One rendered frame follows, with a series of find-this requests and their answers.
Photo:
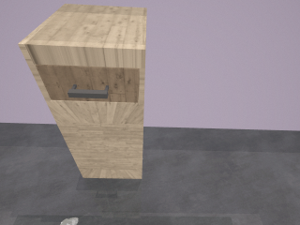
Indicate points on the handle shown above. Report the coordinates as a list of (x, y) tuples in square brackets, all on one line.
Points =
[(87, 93)]

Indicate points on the drawer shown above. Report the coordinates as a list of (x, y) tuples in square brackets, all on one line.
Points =
[(124, 82)]

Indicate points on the cabinet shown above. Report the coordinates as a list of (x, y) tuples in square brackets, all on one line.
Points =
[(105, 138)]

